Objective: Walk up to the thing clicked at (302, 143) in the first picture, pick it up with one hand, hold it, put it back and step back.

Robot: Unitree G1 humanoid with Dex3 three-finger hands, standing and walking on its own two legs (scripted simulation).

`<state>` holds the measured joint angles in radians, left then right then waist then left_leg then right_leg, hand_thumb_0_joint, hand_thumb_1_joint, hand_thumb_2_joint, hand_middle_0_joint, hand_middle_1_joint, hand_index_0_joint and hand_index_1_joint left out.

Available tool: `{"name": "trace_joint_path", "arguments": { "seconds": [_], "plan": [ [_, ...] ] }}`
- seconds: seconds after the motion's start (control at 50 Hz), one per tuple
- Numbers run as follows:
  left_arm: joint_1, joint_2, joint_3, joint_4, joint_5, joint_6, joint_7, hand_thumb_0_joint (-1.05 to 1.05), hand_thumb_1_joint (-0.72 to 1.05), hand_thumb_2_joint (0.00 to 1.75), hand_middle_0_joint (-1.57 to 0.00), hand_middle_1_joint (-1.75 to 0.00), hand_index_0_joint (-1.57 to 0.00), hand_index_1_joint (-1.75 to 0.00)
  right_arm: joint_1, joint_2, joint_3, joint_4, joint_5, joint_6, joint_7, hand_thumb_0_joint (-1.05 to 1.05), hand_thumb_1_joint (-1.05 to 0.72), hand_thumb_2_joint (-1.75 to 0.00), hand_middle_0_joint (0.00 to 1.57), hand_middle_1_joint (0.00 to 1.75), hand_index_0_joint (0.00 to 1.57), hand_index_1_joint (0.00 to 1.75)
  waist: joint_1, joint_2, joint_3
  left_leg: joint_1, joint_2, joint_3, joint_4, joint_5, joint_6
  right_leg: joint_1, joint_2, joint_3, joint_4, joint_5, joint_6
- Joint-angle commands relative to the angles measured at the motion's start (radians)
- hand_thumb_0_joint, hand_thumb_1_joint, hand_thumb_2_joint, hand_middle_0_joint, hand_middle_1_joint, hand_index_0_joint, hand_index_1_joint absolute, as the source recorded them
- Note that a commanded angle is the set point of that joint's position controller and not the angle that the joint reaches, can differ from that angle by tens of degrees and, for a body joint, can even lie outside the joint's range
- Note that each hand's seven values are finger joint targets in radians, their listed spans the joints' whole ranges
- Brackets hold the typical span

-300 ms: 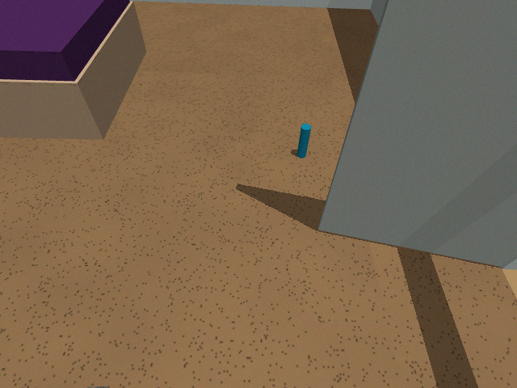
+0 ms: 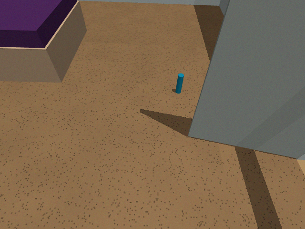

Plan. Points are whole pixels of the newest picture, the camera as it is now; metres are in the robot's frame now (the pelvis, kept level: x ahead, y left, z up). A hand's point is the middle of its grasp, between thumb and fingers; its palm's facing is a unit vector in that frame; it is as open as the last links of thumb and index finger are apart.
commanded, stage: stand
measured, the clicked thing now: (179, 83) +1.41 -0.19 -0.68
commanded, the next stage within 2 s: walk up in 0.82 s
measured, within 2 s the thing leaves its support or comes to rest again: neither
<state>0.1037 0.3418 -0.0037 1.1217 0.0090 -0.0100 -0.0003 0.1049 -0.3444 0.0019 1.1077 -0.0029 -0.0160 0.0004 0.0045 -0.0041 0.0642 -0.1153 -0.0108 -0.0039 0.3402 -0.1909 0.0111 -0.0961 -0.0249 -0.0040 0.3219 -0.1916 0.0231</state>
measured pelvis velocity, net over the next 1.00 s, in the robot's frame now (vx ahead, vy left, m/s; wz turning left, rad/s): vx -0.02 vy -0.03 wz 0.19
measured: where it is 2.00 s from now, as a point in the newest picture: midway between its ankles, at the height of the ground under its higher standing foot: outside the picture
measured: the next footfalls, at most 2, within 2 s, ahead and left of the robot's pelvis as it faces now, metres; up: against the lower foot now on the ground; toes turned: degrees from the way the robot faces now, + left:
left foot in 1.56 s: -0.03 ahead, +0.07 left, +0.00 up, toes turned +35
right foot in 1.96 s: +0.14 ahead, -0.11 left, +0.00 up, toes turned +51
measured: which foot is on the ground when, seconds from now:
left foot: down 0.00-1.00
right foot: down 0.00-1.00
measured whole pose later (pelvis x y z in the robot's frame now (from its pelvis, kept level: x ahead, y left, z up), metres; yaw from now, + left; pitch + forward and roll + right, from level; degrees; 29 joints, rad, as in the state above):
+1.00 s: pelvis -0.02 -0.03 -0.01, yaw +11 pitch +0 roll +1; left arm 0.01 0.39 0.06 0.92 0.01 0.04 -0.02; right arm 0.23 -0.35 -0.06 0.97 -0.03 0.00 -0.01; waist -0.03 -0.03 0.13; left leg -0.24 -0.07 -0.19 0.37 -0.13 -0.01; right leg -0.31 0.03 0.04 0.73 -0.47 -0.03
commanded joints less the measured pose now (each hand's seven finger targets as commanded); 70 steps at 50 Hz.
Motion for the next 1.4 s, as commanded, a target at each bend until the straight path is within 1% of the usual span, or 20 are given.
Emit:
{"name": "trace_joint_path", "arguments": {
  "seconds": [0.0,0.78,0.8,0.82,0.84,0.88,0.9,0.96,1.02,1.04,1.06,1.08,1.1,1.12,1.16,1.18,1.2,1.24,1.32,1.38],
  "plan": [
    [-0.035,0.208,0.042,-0.056,0.000,-0.021,0.010,0.00,0.90,0.90,-0.20,-0.30,-0.20,-0.30,-0.033,-0.209,-0.038,-0.059,-0.004,-0.022,-0.011,0.00,-0.90,-0.90,0.20,0.30,0.20,0.30,-0.001,0.008,-0.091,0.013,0.133,-0.104,-0.049,0.187,0.016,0.018,-0.108,0.076,-0.033,0.155,-0.044],
    [-0.014,0.215,0.042,-0.064,0.000,-0.021,0.010,0.00,0.90,0.90,-0.20,-0.30,-0.20,-0.30,-0.018,-0.213,-0.037,-0.054,-0.005,-0.021,-0.011,0.00,-0.90,-0.90,0.20,0.30,0.20,0.30,0.000,0.008,-0.089,0.009,0.135,-0.107,-0.062,0.179,0.017,0.025,-0.112,0.077,-0.044,0.144,-0.044],
    [-0.117,0.294,0.104,-0.159,0.000,-0.003,-0.003,0.00,0.90,0.90,-0.20,-0.30,-0.20,-0.30,0.060,-0.277,-0.083,-0.121,0.005,-0.011,-0.009,0.00,-0.90,-0.90,0.20,0.30,0.20,0.30,-0.005,-0.033,-0.005,-0.181,0.112,-0.233,-0.009,0.367,0.051,0.054,-0.053,-0.030,0.121,0.029,-0.048],
    [-0.114,0.271,0.108,-0.181,0.000,0.012,-0.002,0.00,0.90,0.90,-0.20,-0.30,-0.20,-0.30,0.094,-0.288,-0.093,-0.129,0.004,-0.009,-0.013,0.00,-0.90,-0.90,0.20,0.30,0.20,0.30,-0.013,0.025,0.002,-0.185,0.151,-0.296,-0.025,0.402,0.061,0.011,-0.029,-0.018,0.170,-0.087,-0.056],
    [-0.113,0.256,0.110,-0.192,0.000,0.022,-0.003,0.00,0.90,0.90,-0.20,-0.30,-0.20,-0.30,0.115,-0.306,-0.104,-0.132,-0.001,-0.008,-0.018,0.00,-0.90,-0.90,0.20,0.30,0.20,0.30,-0.020,0.070,0.005,-0.151,0.182,-0.378,-0.055,0.375,0.087,-0.059,0.005,-0.011,0.204,-0.189,-0.050],
    [-0.081,0.207,0.103,-0.230,0.003,0.028,-0.010,0.00,0.90,0.90,-0.20,-0.30,-0.20,-0.30,0.129,-0.351,-0.138,-0.177,-0.016,-0.011,-0.022,0.00,-0.90,-0.90,0.20,0.30,0.20,0.30,-0.031,0.183,-0.066,0.007,0.266,-0.556,-0.075,0.404,0.213,-0.240,0.060,0.014,0.395,-0.344,-0.034],
    [-0.063,0.200,0.105,-0.251,0.006,0.034,-0.016,0.00,0.90,0.90,-0.20,-0.30,-0.20,-0.30,0.116,-0.349,-0.152,-0.205,-0.030,-0.013,-0.030,0.00,-0.90,-0.90,0.20,0.30,0.20,0.30,-0.015,0.187,-0.094,0.024,0.282,-0.572,-0.081,0.315,0.230,-0.274,0.037,0.079,0.486,-0.351,-0.042],
    [-0.040,0.204,0.111,-0.288,0.005,0.036,-0.027,0.00,0.90,0.90,-0.20,-0.30,-0.20,-0.30,0.098,-0.300,-0.147,-0.266,-0.039,-0.013,-0.046,0.00,-0.90,-0.90,0.20,0.30,0.20,0.30,0.010,0.151,-0.161,0.049,0.201,-0.448,0.017,0.342,0.189,-0.293,0.005,0.113,0.495,-0.306,-0.067],
    [0.036,0.188,0.107,-0.305,0.015,0.026,-0.022,0.00,0.90,0.90,-0.20,-0.30,-0.20,-0.30,0.062,-0.285,-0.138,-0.301,-0.044,-0.003,-0.039,0.00,-0.90,-0.90,0.20,0.30,0.20,0.30,0.049,0.096,-0.199,-0.089,0.134,-0.442,0.140,0.297,0.141,-0.096,0.043,0.094,0.191,-0.208,-0.069],
    [0.089,0.203,0.117,-0.295,0.021,0.020,-0.014,0.00,0.90,0.90,-0.20,-0.30,-0.20,-0.30,0.035,-0.255,-0.125,-0.323,-0.040,0.005,-0.033,0.00,-0.90,-0.90,0.20,0.30,0.20,0.30,0.083,0.004,-0.193,-0.200,0.059,-0.364,0.224,0.201,0.111,0.018,0.010,0.113,0.001,-0.136,-0.062],
    [0.111,0.282,0.136,-0.296,0.036,0.013,-0.005,0.00,0.90,0.90,-0.20,-0.30,-0.20,-0.30,0.021,-0.188,-0.104,-0.349,-0.030,0.010,-0.029,0.00,-0.90,-0.90,0.20,0.30,0.20,0.30,0.102,-0.171,-0.167,-0.394,-0.066,-0.243,0.360,-0.032,0.058,0.113,-0.154,0.283,-0.063,-0.058,-0.075],
    [0.043,0.360,0.154,-0.333,0.051,0.008,-0.003,0.00,0.90,0.90,-0.20,-0.30,-0.20,-0.30,0.070,-0.166,-0.100,-0.364,-0.019,0.019,-0.027,0.00,-0.90,-0.90,0.20,0.30,0.20,0.30,0.060,-0.306,-0.135,-0.525,-0.118,-0.115,0.495,-0.319,0.000,0.134,-0.327,0.430,-0.074,-0.019,-0.158],
    [-0.058,0.334,0.150,-0.367,0.048,0.012,-0.006,0.00,0.90,0.90,-0.20,-0.30,-0.20,-0.30,0.151,-0.209,-0.116,-0.339,-0.038,0.027,-0.029,0.00,-0.90,-0.90,0.20,0.30,0.20,0.30,0.013,-0.218,-0.120,-0.511,-0.026,-0.103,0.624,-0.341,-0.017,0.043,-0.399,0.422,-0.070,-0.058,-0.235],
    [-0.121,0.354,0.150,-0.401,0.045,0.014,-0.010,0.00,0.90,0.90,-0.20,-0.30,-0.20,-0.30,0.161,-0.261,-0.129,-0.355,-0.041,0.036,-0.022,0.00,-0.90,-0.90,0.20,0.30,0.20,0.30,-0.012,-0.225,-0.092,-0.461,0.000,-0.109,0.730,-0.311,-0.021,-0.070,-0.471,0.473,-0.086,-0.033,-0.306],
    [-0.104,0.268,0.130,-0.421,0.034,0.004,-0.014,0.00,0.90,0.90,-0.20,-0.30,-0.20,-0.30,0.148,-0.286,-0.143,-0.356,-0.040,0.040,-0.003,0.00,-0.90,-0.90,0.20,0.30,0.20,0.30,-0.017,-0.114,-0.002,-0.404,0.021,-0.114,0.771,-0.220,-0.047,-0.136,-0.326,0.305,-0.041,0.107,-0.251],
    [-0.068,0.243,0.123,-0.392,0.029,-0.001,-0.006,0.00,0.90,0.90,-0.20,-0.30,-0.20,-0.30,0.180,-0.263,-0.138,-0.334,-0.040,0.038,0.007,0.00,-0.90,-0.90,0.20,0.30,0.20,0.30,-0.020,-0.089,-0.018,-0.403,0.010,-0.104,0.765,-0.187,-0.034,-0.094,-0.236,0.190,0.017,0.163,-0.201],
    [-0.033,0.243,0.130,-0.375,0.025,-0.003,0.000,0.00,0.90,0.90,-0.20,-0.30,-0.20,-0.30,0.205,-0.237,-0.129,-0.335,-0.041,0.037,0.014,0.00,-0.90,-0.90,0.20,0.30,0.20,0.30,-0.020,-0.092,-0.036,-0.453,-0.001,-0.087,0.769,-0.185,-0.021,-0.022,-0.207,0.132,0.052,0.216,-0.178],
    [0.050,0.256,0.142,-0.379,0.022,-0.006,-0.002,0.00,0.90,0.90,-0.20,-0.30,-0.20,-0.30,0.217,-0.229,-0.127,-0.345,-0.036,0.043,0.021,0.00,-0.90,-0.90,0.20,0.30,0.20,0.30,0.013,-0.104,-0.052,-0.474,-0.012,-0.068,0.766,-0.147,-0.022,0.051,-0.197,0.102,0.045,0.195,-0.146],
    [0.114,0.294,0.159,-0.407,0.031,-0.011,-0.009,0.00,0.90,0.90,-0.20,-0.30,-0.20,-0.30,0.125,-0.236,-0.121,-0.389,-0.024,0.038,0.023,0.00,-0.90,-0.90,0.20,0.30,0.20,0.30,0.058,-0.152,-0.033,-0.511,0.042,-0.047,0.608,-0.190,-0.036,0.128,-0.271,0.117,0.026,0.197,-0.199],
    [0.173,0.312,0.158,-0.414,0.028,-0.016,-0.011,0.00,0.90,0.90,-0.20,-0.30,-0.20,-0.30,0.085,-0.223,-0.111,-0.410,-0.023,0.021,0.024,0.00,-0.90,-0.90,0.20,0.30,0.20,0.30,0.076,-0.169,-0.031,-0.425,0.045,-0.004,0.478,-0.188,-0.024,0.110,-0.290,0.074,0.084,0.393,-0.204]
  ]
}}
